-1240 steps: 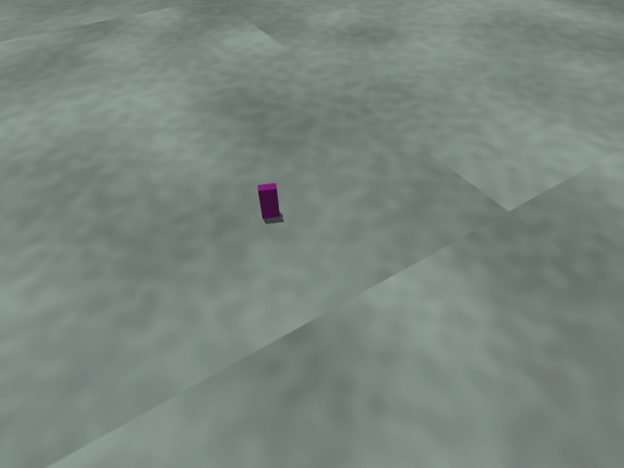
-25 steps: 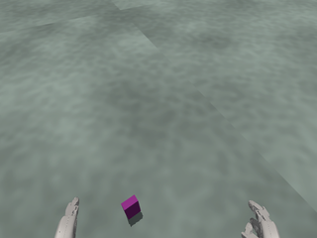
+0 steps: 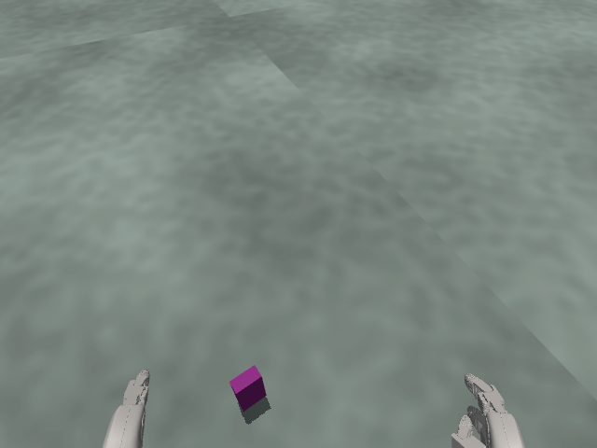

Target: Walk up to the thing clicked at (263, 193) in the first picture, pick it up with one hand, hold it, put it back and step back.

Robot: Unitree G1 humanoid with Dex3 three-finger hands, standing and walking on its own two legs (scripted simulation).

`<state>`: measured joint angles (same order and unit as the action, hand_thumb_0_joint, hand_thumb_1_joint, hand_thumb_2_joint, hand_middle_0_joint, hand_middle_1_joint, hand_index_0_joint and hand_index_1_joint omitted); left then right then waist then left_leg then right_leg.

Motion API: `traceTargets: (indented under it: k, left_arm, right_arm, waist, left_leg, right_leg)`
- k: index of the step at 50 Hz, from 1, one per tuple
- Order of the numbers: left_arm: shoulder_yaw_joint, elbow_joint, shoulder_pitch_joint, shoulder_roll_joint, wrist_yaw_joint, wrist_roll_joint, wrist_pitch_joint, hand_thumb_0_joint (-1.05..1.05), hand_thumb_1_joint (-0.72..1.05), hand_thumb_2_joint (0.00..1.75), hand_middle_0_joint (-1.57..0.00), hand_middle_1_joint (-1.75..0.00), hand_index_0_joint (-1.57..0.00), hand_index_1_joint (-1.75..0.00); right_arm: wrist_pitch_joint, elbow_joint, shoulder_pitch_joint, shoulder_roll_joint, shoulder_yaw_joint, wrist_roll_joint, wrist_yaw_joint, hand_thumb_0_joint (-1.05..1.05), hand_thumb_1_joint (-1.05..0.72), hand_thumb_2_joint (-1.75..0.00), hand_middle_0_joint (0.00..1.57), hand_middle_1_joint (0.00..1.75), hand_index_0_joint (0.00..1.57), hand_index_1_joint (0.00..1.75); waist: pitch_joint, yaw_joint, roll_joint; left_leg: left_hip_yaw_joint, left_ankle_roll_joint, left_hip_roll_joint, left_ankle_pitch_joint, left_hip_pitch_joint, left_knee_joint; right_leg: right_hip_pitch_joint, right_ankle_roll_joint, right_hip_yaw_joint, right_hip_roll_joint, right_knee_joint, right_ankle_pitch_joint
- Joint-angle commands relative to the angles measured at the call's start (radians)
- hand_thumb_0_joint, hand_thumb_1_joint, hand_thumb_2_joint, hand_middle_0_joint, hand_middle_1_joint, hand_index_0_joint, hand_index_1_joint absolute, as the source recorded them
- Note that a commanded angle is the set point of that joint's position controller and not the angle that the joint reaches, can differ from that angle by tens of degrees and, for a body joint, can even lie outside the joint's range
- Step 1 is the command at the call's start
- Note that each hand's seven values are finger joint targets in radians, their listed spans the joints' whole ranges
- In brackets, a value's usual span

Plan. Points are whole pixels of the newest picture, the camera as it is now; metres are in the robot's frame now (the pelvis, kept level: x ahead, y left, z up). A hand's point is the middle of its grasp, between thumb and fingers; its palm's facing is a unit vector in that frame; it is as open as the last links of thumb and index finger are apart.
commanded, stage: home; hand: left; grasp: from the side
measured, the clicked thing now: (248, 389) +0.41 +0.17 -0.64
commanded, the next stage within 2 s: stand in 0.42 s
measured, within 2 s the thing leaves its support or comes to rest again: neither
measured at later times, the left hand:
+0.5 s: hand (173, 432) +0.18 +0.18 -0.06, palm faces +0.10 -0.95 -0.28, open 17.6 cm
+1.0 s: hand out of the picture +0.14 +0.22 -0.10, palm faces -0.02 -0.94 -0.34, open 8.9 cm
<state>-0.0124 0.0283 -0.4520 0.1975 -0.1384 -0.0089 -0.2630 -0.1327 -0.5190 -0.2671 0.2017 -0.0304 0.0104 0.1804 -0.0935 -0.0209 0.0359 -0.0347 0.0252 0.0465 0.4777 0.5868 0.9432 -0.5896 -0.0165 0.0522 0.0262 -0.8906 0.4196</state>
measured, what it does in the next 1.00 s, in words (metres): stands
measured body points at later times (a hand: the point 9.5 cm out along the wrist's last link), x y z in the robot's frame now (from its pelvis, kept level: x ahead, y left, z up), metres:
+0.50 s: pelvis +0.01 +0.00 +0.00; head +0.03 +0.00 +0.45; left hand +0.17 +0.23 -0.04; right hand +0.17 -0.24 -0.07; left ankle +0.00 +0.13 -0.69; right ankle +0.02 -0.13 -0.69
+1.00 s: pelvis +0.00 +0.00 +0.01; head +0.02 +0.01 +0.46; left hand +0.14 +0.27 -0.08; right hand +0.14 -0.26 -0.09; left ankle +0.00 +0.13 -0.69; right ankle +0.02 -0.13 -0.69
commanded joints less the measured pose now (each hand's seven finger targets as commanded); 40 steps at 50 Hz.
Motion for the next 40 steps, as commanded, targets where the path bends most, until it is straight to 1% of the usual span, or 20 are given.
traceTargets:
  k: [1, 3, 5, 9, 11, 13, 14, 17, 18, 19, 21, 25, 26, 28, 29, 30, 32, 36, 37, 40]
  left_arm:
    - [0.061, -0.207, 0.037, 0.105, -0.009, 0.008, 0.049, 0.00, -0.57, 0.04, -0.05, -0.05, -0.05, -0.05]
    - [0.050, -0.173, 0.022, 0.096, -0.007, 0.006, 0.043, 0.00, -0.58, 0.04, -0.05, -0.05, -0.05, -0.05]
    - [0.062, -0.177, 0.012, 0.101, -0.008, 0.008, 0.044, 0.00, -0.56, 0.05, -0.05, -0.06, -0.05, -0.06]
    - [0.050, -0.171, 0.026, 0.089, -0.007, 0.009, 0.045, 0.00, -0.58, 0.04, -0.05, -0.05, -0.05, -0.05]
    - [0.063, -0.190, 0.020, 0.100, -0.009, 0.008, 0.046, 0.00, -0.59, 0.03, -0.05, -0.05, -0.05, -0.05]
    - [0.063, -0.201, 0.034, 0.103, -0.008, 0.008, 0.046, 0.00, -0.58, 0.04, -0.05, -0.05, -0.05, -0.05]
    - [0.055, -0.179, 0.028, 0.097, -0.007, 0.007, 0.043, 0.00, -0.57, 0.04, -0.05, -0.05, -0.05, -0.05]
    - [0.052, -0.186, 0.029, 0.090, -0.006, 0.007, 0.044, 0.00, -0.60, 0.03, -0.04, -0.05, -0.04, -0.05]
    - [0.065, -0.190, 0.021, 0.099, -0.007, 0.007, 0.045, 0.00, -0.58, 0.04, -0.05, -0.05, -0.05, -0.05]
    - [0.068, -0.225, 0.035, 0.114, -0.008, 0.007, 0.047, 0.00, -0.58, 0.04, -0.05, -0.05, -0.05, -0.05]
    - [0.052, -0.181, 0.013, 0.090, -0.006, 0.008, 0.043, 0.00, -0.58, 0.04, -0.05, -0.05, -0.05, -0.05]
    - [0.060, -0.196, 0.025, 0.100, -0.006, 0.007, 0.043, 0.00, -0.58, 0.04, -0.05, -0.05, -0.05, -0.05]
    - [0.069, -0.227, 0.035, 0.113, -0.007, 0.007, 0.045, 0.00, -0.57, 0.04, -0.05, -0.05, -0.05, -0.05]
    - [0.047, -0.184, 0.002, 0.087, -0.006, 0.009, 0.041, 0.00, -0.41, 0.20, -0.20, -0.21, -0.20, -0.21]
    - [0.048, -0.183, 0.012, 0.084, -0.006, 0.005, 0.040, 0.00, -0.33, 0.28, -0.20, -0.29, -0.20, -0.29]
    - [0.060, -0.228, 0.038, 0.103, -0.007, 0.006, 0.045, 0.00, -0.25, 0.36, -0.20, -0.30, -0.20, -0.30]
    - [0.055, -0.182, 0.011, 0.096, -0.006, 0.008, 0.040, 0.00, -0.09, 0.52, -0.20, -0.30, -0.20, -0.30]
    - [0.064, -0.211, 0.023, 0.106, -0.007, 0.007, 0.043, 0.00, 0.23, 0.84, -0.20, -0.30, -0.20, -0.30]
    - [0.068, -0.213, 0.025, 0.108, -0.007, 0.008, 0.046, 0.00, 0.31, 0.90, -0.20, -0.30, -0.20, -0.30]
    - [0.047, -0.183, 0.009, 0.087, -0.006, 0.008, 0.043, 0.00, 0.55, 0.90, -0.20, -0.30, -0.20, -0.30]
  right_arm:
    - [-0.061, 0.156, 0.063, 0.111, 0.050, -0.003, 0.015, 0.00, -0.90, -0.90, 0.20, 0.30, 0.20, 0.30]
    - [-0.060, 0.153, 0.062, 0.114, 0.048, -0.002, 0.014, 0.00, -0.90, -0.90, 0.20, 0.30, 0.20, 0.30]
    - [-0.057, 0.154, 0.059, 0.112, 0.051, -0.003, 0.014, 0.00, -0.90, -0.90, 0.20, 0.30, 0.20, 0.30]
    - [-0.057, 0.152, 0.062, 0.114, 0.052, -0.003, 0.012, 0.00, -0.90, -0.90, 0.20, 0.30, 0.20, 0.30]
    - [-0.056, 0.157, 0.064, 0.114, 0.052, -0.003, 0.011, 0.00, -0.90, -0.90, 0.20, 0.30, 0.20, 0.30]
    - [-0.057, 0.157, 0.059, 0.114, 0.054, -0.003, 0.012, 0.00, -0.90, -0.90, 0.20, 0.30, 0.20, 0.30]
    - [-0.057, 0.154, 0.057, 0.114, 0.051, -0.003, 0.012, 0.00, -0.90, -0.90, 0.20, 0.30, 0.20, 0.30]
    - [-0.057, 0.154, 0.059, 0.113, 0.052, -0.004, 0.010, 0.00, -0.90, -0.90, 0.20, 0.30, 0.20, 0.30]
    - [-0.058, 0.154, 0.060, 0.113, 0.054, -0.003, 0.010, 0.00, -0.90, -0.90, 0.20, 0.30, 0.20, 0.30]
    - [-0.056, 0.153, 0.055, 0.113, 0.052, -0.004, 0.010, 0.00, -0.90, -0.90, 0.20, 0.30, 0.20, 0.30]
    - [-0.056, 0.152, 0.054, 0.111, 0.054, -0.005, 0.011, 0.00, -0.90, -0.90, 0.20, 0.30, 0.20, 0.30]
    - [-0.055, 0.155, 0.055, 0.116, 0.055, -0.003, 0.012, 0.00, -0.90, -0.90, 0.20, 0.30, 0.20, 0.30]
    - [-0.053, 0.154, 0.054, 0.113, 0.054, -0.004, 0.011, 0.00, -0.90, -0.90, 0.20, 0.30, 0.20, 0.30]
    - [-0.054, 0.152, 0.057, 0.113, 0.054, -0.004, 0.013, 0.00, -0.90, -0.90, 0.20, 0.30, 0.20, 0.30]
    - [-0.053, 0.155, 0.058, 0.115, 0.054, -0.002, 0.010, 0.00, -0.90, -0.90, 0.20, 0.30, 0.20, 0.30]
    - [-0.053, 0.152, 0.058, 0.115, 0.054, -0.004, 0.011, 0.00, -0.90, -0.90, 0.20, 0.30, 0.20, 0.30]
    - [-0.054, 0.152, 0.058, 0.116, 0.054, -0.003, 0.011, 0.00, -0.90, -0.90, 0.20, 0.30, 0.20, 0.30]
    - [-0.053, 0.157, 0.060, 0.117, 0.055, -0.004, 0.009, 0.00, -0.90, -0.90, 0.20, 0.30, 0.20, 0.30]
    - [-0.053, 0.159, 0.056, 0.119, 0.057, -0.004, 0.010, 0.00, -0.90, -0.90, 0.20, 0.30, 0.20, 0.30]
    - [-0.055, 0.156, 0.057, 0.115, 0.054, -0.005, 0.011, 0.00, -0.90, -0.90, 0.20, 0.30, 0.20, 0.30]
  waist:
    - [-0.118, -0.001, 0.001]
    - [-0.096, -0.004, -0.017]
    - [-0.117, 0.002, -0.016]
    - [-0.097, -0.001, 0.001]
    - [-0.097, 0.008, 0.007]
    - [-0.124, 0.000, -0.013]
    - [-0.089, -0.001, -0.015]
    - [-0.101, -0.002, -0.013]
    - [-0.107, 0.010, 0.000]
    - [-0.114, 0.007, 0.014]
    - [-0.109, -0.002, -0.014]
    - [-0.117, -0.004, -0.019]
    - [-0.127, 0.004, 0.003]
    - [-0.116, -0.004, -0.024]
    - [-0.089, -0.001, -0.012]
    - [-0.113, 0.001, 0.005]
    - [-0.100, -0.002, -0.007]
    - [-0.113, 0.008, 0.018]
    - [-0.124, 0.003, -0.004]
    - [-0.102, 0.002, -0.010]
  left_leg:
    - [0.030, -0.025, -0.040, -0.208, -0.045, -0.157]
    - [0.027, -0.026, -0.040, -0.225, -0.033, -0.155]
    - [0.029, -0.027, -0.041, -0.239, -0.038, -0.150]
    - [0.023, -0.021, -0.035, -0.228, -0.040, -0.165]
    - [0.023, -0.021, -0.036, -0.227, -0.037, -0.165]
    - [0.027, -0.024, -0.038, -0.237, -0.047, -0.154]
    - [0.029, -0.025, -0.040, -0.226, -0.034, -0.157]
    - [0.024, -0.023, -0.036, -0.220, -0.043, -0.162]
    - [0.024, -0.022, -0.037, -0.225, -0.037, -0.162]
    - [0.027, -0.022, -0.039, -0.237, -0.045, -0.156]
    - [0.025, -0.023, -0.037, -0.252, -0.039, -0.151]
    - [0.029, -0.025, -0.038, -0.252, -0.047, -0.146]
    - [0.029, -0.024, -0.039, -0.258, -0.048, -0.145]
    - [0.028, -0.025, -0.037, -0.266, -0.053, -0.146]
    - [0.030, -0.025, -0.039, -0.250, -0.036, -0.150]
    - [0.027, -0.023, -0.038, -0.250, -0.048, -0.153]
    - [0.028, -0.024, -0.038, -0.252, -0.042, -0.151]
    - [0.025, -0.021, -0.037, -0.234, -0.041, -0.159]
    - [0.021, -0.022, -0.034, -0.247, -0.048, -0.158]
    - [0.029, -0.023, -0.039, -0.250, -0.035, -0.148]
  right_leg:
    - [0.094, 0.022, 0.018, -0.039, 0.139, -0.162]
    - [0.097, 0.021, 0.023, -0.039, 0.137, -0.180]
    - [0.104, 0.021, 0.019, -0.038, 0.135, -0.194]
    - [0.094, 0.025, 0.025, -0.043, 0.127, -0.175]
    - [0.096, 0.026, 0.027, -0.042, 0.130, -0.172]
    - [0.107, 0.022, 0.023, -0.041, 0.136, -0.188]
    - [0.096, 0.020, 0.022, -0.039, 0.136, -0.180]
    - [0.099, 0.022, 0.024, -0.042, 0.132, -0.170]
    - [0.101, 0.024, 0.025, -0.041, 0.129, -0.173]
    - [0.106, 0.024, 0.022, -0.038, 0.131, -0.185]
    - [0.106, 0.022, 0.025, -0.042, 0.128, -0.201]
    - [0.105, 0.020, 0.019, -0.038, 0.130, -0.206]
    - [0.111, 0.022, 0.020, -0.037, 0.131, -0.211]
    - [0.107, 0.021, 0.022, -0.039, 0.128, -0.216]
    - [0.095, 0.022, 0.021, -0.037, 0.131, -0.203]
    - [0.104, 0.024, 0.022, -0.038, 0.128, -0.200]
    - [0.098, 0.022, 0.024, -0.039, 0.129, -0.201]
    - [0.101, 0.025, 0.025, -0.040, 0.127, -0.181]
    - [0.106, 0.025, 0.027, -0.042, 0.121, -0.190]
    - [0.097, 0.022, 0.023, -0.039, 0.125, -0.200]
